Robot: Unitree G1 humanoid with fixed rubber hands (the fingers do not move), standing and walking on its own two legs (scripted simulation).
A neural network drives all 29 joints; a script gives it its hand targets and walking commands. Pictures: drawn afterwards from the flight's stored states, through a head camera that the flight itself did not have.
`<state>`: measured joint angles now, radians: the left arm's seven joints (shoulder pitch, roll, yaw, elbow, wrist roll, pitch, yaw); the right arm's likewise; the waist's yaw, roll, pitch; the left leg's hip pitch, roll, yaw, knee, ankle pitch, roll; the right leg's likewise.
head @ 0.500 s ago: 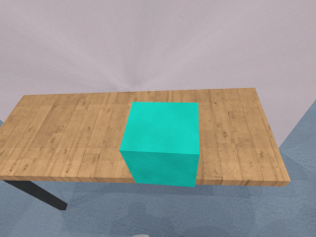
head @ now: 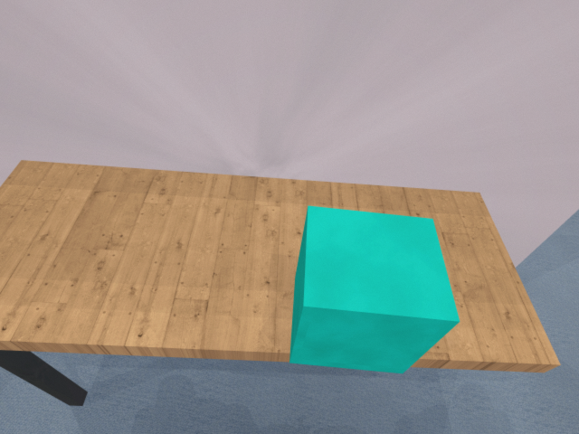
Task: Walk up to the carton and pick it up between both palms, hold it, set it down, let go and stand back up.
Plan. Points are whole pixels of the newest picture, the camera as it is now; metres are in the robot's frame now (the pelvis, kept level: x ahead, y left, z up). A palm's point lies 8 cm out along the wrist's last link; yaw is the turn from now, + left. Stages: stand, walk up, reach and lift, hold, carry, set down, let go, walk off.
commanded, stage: walk up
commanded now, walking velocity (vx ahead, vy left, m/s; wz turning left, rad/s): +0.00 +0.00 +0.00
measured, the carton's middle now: (357, 294) +0.34 -0.09 -0.03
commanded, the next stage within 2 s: none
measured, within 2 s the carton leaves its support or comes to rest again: neither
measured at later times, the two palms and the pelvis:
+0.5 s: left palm out of the picture -0.04 +0.17 -0.16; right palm out of the picture -0.05 -0.21 -0.14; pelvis -0.01 -0.01 +0.00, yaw +0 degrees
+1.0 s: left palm out of the picture -0.02 +0.17 -0.15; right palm out of the picture -0.01 -0.20 -0.15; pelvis +0.02 -0.01 +0.00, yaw -1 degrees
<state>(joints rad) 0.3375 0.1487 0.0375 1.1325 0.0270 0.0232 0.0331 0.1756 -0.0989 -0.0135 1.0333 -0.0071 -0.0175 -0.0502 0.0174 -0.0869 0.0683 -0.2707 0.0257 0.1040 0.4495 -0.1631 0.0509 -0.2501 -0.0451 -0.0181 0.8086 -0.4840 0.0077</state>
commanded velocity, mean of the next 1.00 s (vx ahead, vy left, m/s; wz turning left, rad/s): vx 0.00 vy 0.00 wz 0.00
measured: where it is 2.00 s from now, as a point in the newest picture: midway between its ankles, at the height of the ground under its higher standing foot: outside the picture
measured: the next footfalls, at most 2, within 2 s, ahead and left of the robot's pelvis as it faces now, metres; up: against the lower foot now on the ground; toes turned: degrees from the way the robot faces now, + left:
right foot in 0.18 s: -0.01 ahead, -0.09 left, +0.00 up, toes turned -4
